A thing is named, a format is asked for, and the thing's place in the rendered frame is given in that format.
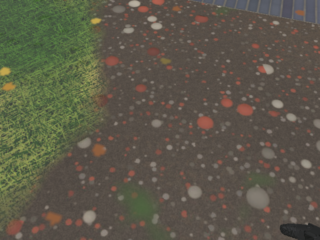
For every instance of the robot right hand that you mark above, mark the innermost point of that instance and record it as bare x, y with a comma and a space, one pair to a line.
301, 231

